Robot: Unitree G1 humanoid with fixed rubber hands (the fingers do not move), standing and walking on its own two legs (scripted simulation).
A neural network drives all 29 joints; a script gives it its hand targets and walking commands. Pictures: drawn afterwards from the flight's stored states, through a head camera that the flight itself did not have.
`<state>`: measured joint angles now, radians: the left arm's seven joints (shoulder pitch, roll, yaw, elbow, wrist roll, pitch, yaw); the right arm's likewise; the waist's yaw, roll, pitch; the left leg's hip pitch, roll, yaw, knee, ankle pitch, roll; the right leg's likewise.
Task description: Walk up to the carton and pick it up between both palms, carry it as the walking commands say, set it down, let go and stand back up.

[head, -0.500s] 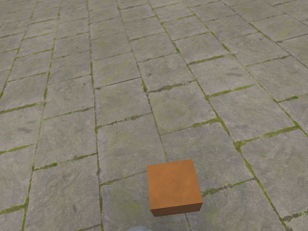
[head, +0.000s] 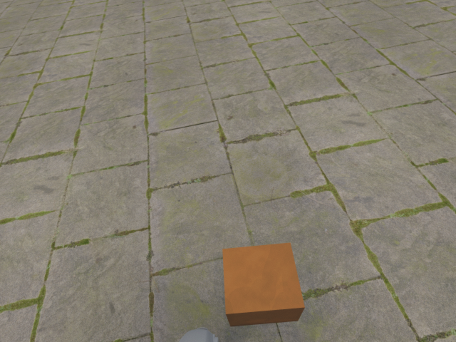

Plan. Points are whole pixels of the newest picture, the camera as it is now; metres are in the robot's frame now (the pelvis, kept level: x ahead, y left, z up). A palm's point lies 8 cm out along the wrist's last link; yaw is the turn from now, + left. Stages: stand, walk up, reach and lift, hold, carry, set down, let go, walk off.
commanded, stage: walk up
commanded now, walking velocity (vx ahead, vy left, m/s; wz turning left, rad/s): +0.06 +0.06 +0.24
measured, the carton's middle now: (260, 284) +0.43 -0.03 -0.66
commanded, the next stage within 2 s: none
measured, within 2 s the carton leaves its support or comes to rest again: neither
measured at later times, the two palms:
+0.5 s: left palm out of the picture +0.02 +0.24 -0.15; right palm out of the picture +0.08 -0.22 -0.14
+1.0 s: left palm out of the picture -0.01 +0.18 -0.14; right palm out of the picture +0.05 -0.30 -0.14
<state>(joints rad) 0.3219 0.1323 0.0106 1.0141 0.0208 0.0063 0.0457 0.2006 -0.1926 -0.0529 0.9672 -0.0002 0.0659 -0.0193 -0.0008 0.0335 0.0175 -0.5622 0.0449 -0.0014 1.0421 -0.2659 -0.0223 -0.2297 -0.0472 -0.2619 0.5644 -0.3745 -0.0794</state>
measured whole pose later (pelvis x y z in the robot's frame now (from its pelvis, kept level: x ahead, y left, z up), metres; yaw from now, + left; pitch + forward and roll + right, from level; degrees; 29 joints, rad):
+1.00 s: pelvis -0.02 -0.06 -0.01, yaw +3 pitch +0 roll +0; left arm 0.27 0.20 0.01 1.00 0.02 0.05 0.02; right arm 0.21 -0.18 -0.06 0.98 0.00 0.03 -0.07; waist 0.00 0.01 0.02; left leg -0.38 0.11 -0.05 0.57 -0.22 -0.10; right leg -0.26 -0.03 -0.09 0.59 -0.36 -0.01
